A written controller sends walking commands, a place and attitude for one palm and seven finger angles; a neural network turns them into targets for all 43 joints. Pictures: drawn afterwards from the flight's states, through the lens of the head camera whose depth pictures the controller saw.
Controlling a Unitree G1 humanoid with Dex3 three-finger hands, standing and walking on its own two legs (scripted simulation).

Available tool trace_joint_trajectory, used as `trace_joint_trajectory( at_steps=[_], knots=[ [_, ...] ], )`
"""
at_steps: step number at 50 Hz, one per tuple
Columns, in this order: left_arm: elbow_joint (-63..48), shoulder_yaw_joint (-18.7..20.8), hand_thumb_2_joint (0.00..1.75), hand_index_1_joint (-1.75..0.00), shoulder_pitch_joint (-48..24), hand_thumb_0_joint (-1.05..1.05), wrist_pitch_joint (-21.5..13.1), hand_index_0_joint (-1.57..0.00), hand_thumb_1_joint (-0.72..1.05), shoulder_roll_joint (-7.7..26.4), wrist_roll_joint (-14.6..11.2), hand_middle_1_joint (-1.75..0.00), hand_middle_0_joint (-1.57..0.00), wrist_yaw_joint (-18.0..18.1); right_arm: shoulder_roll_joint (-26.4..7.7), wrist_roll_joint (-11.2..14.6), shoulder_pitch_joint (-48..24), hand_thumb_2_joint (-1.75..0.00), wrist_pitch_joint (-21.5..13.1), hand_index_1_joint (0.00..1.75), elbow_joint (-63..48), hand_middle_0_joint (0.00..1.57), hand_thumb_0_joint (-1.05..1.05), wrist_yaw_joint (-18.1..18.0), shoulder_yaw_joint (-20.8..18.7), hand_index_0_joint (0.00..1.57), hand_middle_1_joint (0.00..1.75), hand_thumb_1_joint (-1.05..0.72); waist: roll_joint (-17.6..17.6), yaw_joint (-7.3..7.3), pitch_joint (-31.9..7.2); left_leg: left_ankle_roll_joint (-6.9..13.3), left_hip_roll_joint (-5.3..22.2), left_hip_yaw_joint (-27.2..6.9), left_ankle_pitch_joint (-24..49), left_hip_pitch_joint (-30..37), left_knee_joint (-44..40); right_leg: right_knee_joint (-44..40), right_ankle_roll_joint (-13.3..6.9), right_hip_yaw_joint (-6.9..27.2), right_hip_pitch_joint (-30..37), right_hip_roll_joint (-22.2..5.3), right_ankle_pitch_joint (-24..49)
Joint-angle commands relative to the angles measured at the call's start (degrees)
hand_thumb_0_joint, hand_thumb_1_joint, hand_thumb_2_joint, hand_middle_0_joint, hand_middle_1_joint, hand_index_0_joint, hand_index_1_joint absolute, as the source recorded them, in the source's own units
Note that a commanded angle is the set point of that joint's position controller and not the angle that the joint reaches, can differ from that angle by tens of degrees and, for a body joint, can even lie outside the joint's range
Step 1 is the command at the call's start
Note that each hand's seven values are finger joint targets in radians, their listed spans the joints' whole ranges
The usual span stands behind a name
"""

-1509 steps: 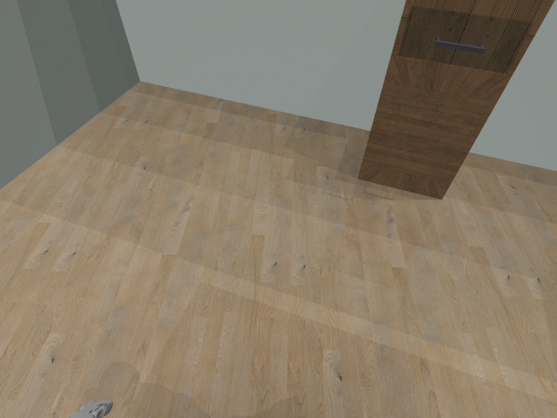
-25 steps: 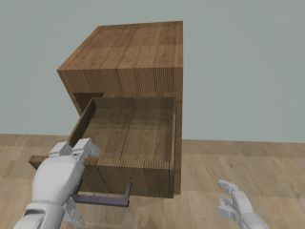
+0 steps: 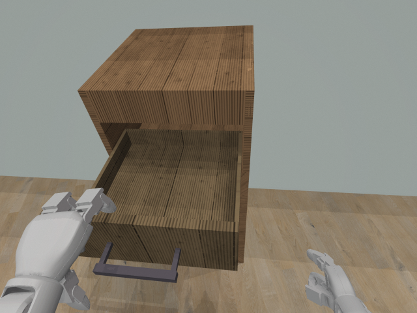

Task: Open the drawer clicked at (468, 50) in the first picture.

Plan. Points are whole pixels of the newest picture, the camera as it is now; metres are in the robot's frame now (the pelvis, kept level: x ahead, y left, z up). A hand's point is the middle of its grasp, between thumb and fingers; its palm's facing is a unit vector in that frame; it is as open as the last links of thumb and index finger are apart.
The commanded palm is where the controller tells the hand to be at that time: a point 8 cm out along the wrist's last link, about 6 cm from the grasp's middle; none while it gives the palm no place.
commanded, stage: draw the hand back to the body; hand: left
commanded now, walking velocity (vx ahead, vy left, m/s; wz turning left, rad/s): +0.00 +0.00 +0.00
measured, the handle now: (138, 262) +0.21 +0.19 -0.01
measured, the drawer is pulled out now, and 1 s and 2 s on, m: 0.30 0.30 0.30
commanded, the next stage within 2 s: step back with the hand held close in 1.06 s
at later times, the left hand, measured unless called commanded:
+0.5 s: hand (84, 217) +0.20 +0.22 +0.16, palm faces +0.34 -0.86 -0.38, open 11.8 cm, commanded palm +0.14 +0.27 +0.18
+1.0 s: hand (83, 224) +0.19 +0.22 +0.16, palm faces +0.41 -0.82 -0.39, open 7.8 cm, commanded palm +0.14 +0.27 +0.18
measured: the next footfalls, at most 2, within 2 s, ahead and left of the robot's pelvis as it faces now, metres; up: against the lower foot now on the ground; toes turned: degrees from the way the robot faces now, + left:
none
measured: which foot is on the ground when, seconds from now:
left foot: down 0.00-1.00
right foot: down 0.00-1.00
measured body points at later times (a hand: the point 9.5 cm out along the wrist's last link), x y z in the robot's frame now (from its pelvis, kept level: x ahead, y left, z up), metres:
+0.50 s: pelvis +0.02 +0.00 +0.01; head +0.01 -0.02 +0.45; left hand +0.17 +0.27 +0.18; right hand +0.21 -0.20 -0.08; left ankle +0.01 +0.08 -0.73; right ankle -0.02 -0.10 -0.73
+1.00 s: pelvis +0.02 -0.02 +0.01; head +0.01 -0.04 +0.45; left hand +0.16 +0.26 +0.18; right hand +0.23 -0.23 -0.08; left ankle +0.01 +0.08 -0.73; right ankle -0.02 -0.10 -0.73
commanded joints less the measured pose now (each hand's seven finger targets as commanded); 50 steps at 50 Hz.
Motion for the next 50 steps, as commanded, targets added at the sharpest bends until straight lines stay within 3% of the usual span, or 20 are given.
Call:
trace_joint_trajectory(
  at_steps=[1,3,4,5,6,7,8,9,11,12,15,18,21,24,27,31,38,43,46,50],
  knots=[
    [-11.2,9.9,0.30,-1.20,-3.7,0.00,-1.7,-0.30,-0.50,9.7,0.0,-1.20,-0.30,3.1,-4.1,0.8,-12.5,-0.90,-3.3,0.30,-10.1,0.20,0.00,-0.2,-2.0,0.20,0.30,-0.90,-2.1,-0.20,-3.6,-1.8,2.6,-3.7,11.7,6.9,-2.6,-5.9,0.1,3.5,-5.8,-2.8,8.1],
    [-10.8,9.4,0.30,-1.20,-4.7,0.00,-2.0,-0.30,-0.50,9.7,0.5,-1.20,-0.30,3.2,-4.0,0.3,-10.6,-0.90,-3.0,0.30,-9.7,0.20,0.00,-0.4,-2.4,0.20,0.30,-0.90,-3.3,-0.23,-4.5,-1.8,2.8,-3.3,12.4,7.0,-2.8,-5.2,0.4,2.0,-5.8,-3.3,7.6],
    [-10.8,5.4,0.32,-1.18,-6.0,0.00,-7.1,-0.30,-0.47,-13.5,-43.8,-1.18,-0.30,2.4,1.4,0.5,-6.9,-0.90,-7.6,0.30,-11.8,0.20,0.00,-1.6,-2.5,0.20,0.30,-0.90,-8.8,-6.20,1.2,-0.1,3.8,-4.2,8.6,11.9,-4.0,-6.0,0.1,-2.0,-4.1,-2.4,7.8],
    [-7.1,10.2,0.33,-1.15,-1.0,0.00,-9.6,-0.29,-0.43,-5.5,-45.2,-1.15,-0.29,2.9,-0.7,0.2,-5.5,-0.90,-10.7,0.30,-10.2,0.20,0.00,-2.6,-2.7,0.20,0.30,-0.90,-10.7,-4.61,0.0,-0.5,5.2,-4.9,7.5,11.8,-5.1,-5.4,0.4,-1.1,-3.9,-2.8,5.2],
    [-6.0,11.3,0.34,-1.13,1.6,0.00,-10.4,-0.29,-0.40,-5.4,-45.9,-1.13,-0.29,3.2,-0.6,0.2,-6.9,-0.90,-12.1,0.30,-9.7,0.20,0.00,-2.9,-2.1,0.20,0.30,-0.90,-8.2,-3.94,1.6,-0.9,4.8,-5.5,6.1,11.2,-5.9,-5.7,0.1,-0.5,-4.4,-2.2,3.4],
    [-8.9,13.5,0.36,-1.11,0.9,0.00,-11.9,-0.29,-0.36,-3.8,-48.7,-1.11,-0.29,3.5,-1.0,-0.2,-4.7,-0.90,-12.1,0.30,-9.0,0.20,0.00,-3.7,-2.2,0.20,0.30,-0.90,-9.9,-3.75,-1.0,-1.2,4.6,-4.9,7.7,10.8,-6.5,-6.5,0.5,-1.8,-2.0,-3.4,5.4],
    [-14.0,14.2,0.37,-1.09,-3.0,0.00,-13.5,-0.29,-0.32,-2.1,-49.9,-1.09,-0.29,3.7,-1.2,-0.2,-5.2,-0.90,-13.0,0.30,-9.4,0.20,0.00,-4.5,-2.2,0.20,0.30,-0.90,-8.4,-3.69,-2.6,-1.4,4.7,-4.8,8.5,11.2,-6.7,-6.7,0.8,-1.4,-1.1,-4.2,6.2],
    [-15.4,15.3,0.39,-1.07,-4.8,0.00,-14.7,-0.29,-0.29,-0.9,-50.3,-1.07,-0.29,4.3,-1.3,-0.7,-4.7,-0.90,-14.1,0.30,-8.7,0.20,0.00,-5.0,-2.2,0.20,0.30,-0.90,-7.6,-3.59,-3.3,-1.4,4.1,-4.5,9.0,11.0,-6.6,-7.2,0.7,-1.2,-0.4,-4.2,7.4],
    [-16.3,17.4,0.42,-1.02,-6.3,0.00,-15.7,-0.28,-0.22,1.0,-50.9,-1.02,-0.28,5.2,-1.4,-0.9,-4.8,-0.90,-16.1,0.30,-7.3,0.20,0.00,-5.6,-1.8,0.20,0.30,-0.90,-1.9,-3.42,-1.2,-1.9,3.9,-4.6,7.8,9.4,-6.9,-8.4,0.3,-0.1,-0.8,-4.5,6.2],
    [-15.5,14.9,0.43,-1.00,-5.5,0.00,-16.1,-0.28,-0.18,-2.2,-50.8,-1.00,-0.28,4.9,-0.7,-1.0,-3.9,-0.90,-16.8,0.30,-6.7,0.20,0.00,-5.5,-1.4,0.20,0.30,-0.90,1.7,-3.64,0.5,-2.1,3.6,-4.7,8.4,9.3,-7.3,-8.4,0.0,-0.8,-1.3,-4.6,6.6],
    [-13.5,14.7,0.48,-0.93,-4.5,0.00,-16.2,-0.27,-0.08,-3.4,-51.5,-0.93,-0.27,4.4,-0.9,-0.8,-3.1,-0.90,-17.9,0.30,-5.3,0.20,0.00,-4.6,-1.5,0.20,0.30,-0.90,5.1,-3.65,1.9,-3.5,4.3,-5.8,12.9,8.9,-8.4,-7.4,-0.4,-1.8,0.1,-4.6,9.1],
    [-10.0,15.7,0.52,-0.86,-2.0,0.00,-16.2,-0.26,0.02,-3.9,-52.2,-0.86,-0.26,3.5,-1.2,-0.8,-2.7,-0.90,-17.6,0.30,-4.5,0.20,0.00,-4.1,-2.3,0.20,0.30,-0.90,-2.0,-3.53,0.5,-3.5,4.9,-5.6,16.5,9.0,-8.2,-7.1,-0.1,-2.4,1.5,-4.3,12.1],
    [-8.1,17.0,0.57,-0.80,0.1,0.00,-16.1,-0.25,0.13,-4.0,-52.7,-0.80,-0.25,2.8,-1.5,-0.7,-3.3,-0.90,-16.8,0.30,-4.3,0.20,0.00,-3.8,-3.2,0.20,0.30,-0.90,-5.1,-3.35,-1.7,-3.5,4.9,-5.1,20.3,9.7,-7.5,-6.9,0.1,-2.3,2.7,-4.3,15.5],
    [-8.1,17.6,0.62,-0.73,0.7,0.00,-16.4,-0.25,0.23,-3.7,-52.8,-0.73,-0.25,2.7,-1.6,-0.5,-3.4,-0.90,-16.0,0.30,-4.1,0.20,0.00,-3.8,-3.5,0.20,0.30,-0.90,-5.6,-3.53,-2.5,-3.4,4.7,-4.7,19.4,9.7,-7.6,-7.1,0.4,-2.5,2.5,-4.4,15.4],
    [-10.7,19.6,0.66,-0.66,-0.5,0.00,-16.9,-0.24,0.34,-1.3,-52.6,-0.66,-0.24,3.1,-1.8,-0.4,-3.4,-0.90,-16.3,0.30,-4.2,0.20,0.00,-4.1,-3.6,0.20,0.30,-0.90,-2.1,-3.54,-4.4,-3.6,4.5,-4.6,20.6,10.6,-7.3,-7.2,0.4,-2.1,2.9,-4.6,16.1],
    [-10.5,21.5,0.72,-0.57,-1.7,0.00,-16.5,-0.23,0.48,0.2,-52.8,-0.57,-0.23,3.7,-1.7,0.0,-3.6,-0.90,-16.1,0.30,-4.1,0.20,0.00,-4.5,-3.8,0.20,0.30,-0.90,-2.6,-3.71,-4.0,-3.4,4.3,-4.2,19.6,10.4,-6.9,-7.7,0.5,-1.9,2.6,-4.7,16.6],
    [-4.3,22.0,0.82,-0.41,-2.5,0.00,-16.1,-0.21,0.73,-0.7,-53.3,-0.41,-0.21,3.8,-1.7,0.4,-3.8,-0.90,-15.0,0.30,-3.3,0.20,0.00,-4.9,-4.1,0.20,0.30,-0.90,-3.9,-4.02,-0.4,-2.6,3.8,-3.8,15.3,9.5,-7.3,-8.7,0.9,-1.7,1.0,-5.1,14.9],
    [-5.9,20.6,0.90,-0.30,-3.1,0.00,-16.4,-0.20,0.90,-1.1,-53.2,-0.30,-0.20,3.7,-1.9,0.3,-4.3,-0.90,-15.3,0.30,-3.7,0.20,0.00,-4.8,-4.1,0.20,0.30,-0.90,-3.7,-4.01,-1.9,-2.1,3.5,-3.7,15.3,10.2,-7.1,-8.7,1.0,-1.4,1.6,-5.4,15.7],
    [-7.2,21.3,0.90,-0.30,-3.8,0.00,-16.4,-0.20,0.90,0.2,-53.1,-0.30,-0.20,4.0,-2.0,0.2,-4.6,-0.90,-15.6,0.30,-3.6,0.20,0.00,-4.8,-4.1,0.20,0.30,-0.90,-2.6,-3.87,-2.2,-2.2,3.3,-3.5,15.9,10.4,-6.8,-9.0,0.9,-1.0,1.8,-5.4,16.9],
    [-6.5,21.7,0.90,-0.30,-3.1,0.00,-16.4,-0.20,0.90,0.1,-53.1,-0.30,-0.20,4.0,-1.5,0.3,-4.5,-0.90,-15.3,0.30,-3.6,0.20,0.00,-4.8,-3.9,0.20,0.30,-0.90,-3.8,-3.84,-1.8,-2.1,3.4,-3.4,15.7,10.1,-6.8,-8.8,1.1,-1.2,1.9,-5.5,17.2]
  ],
)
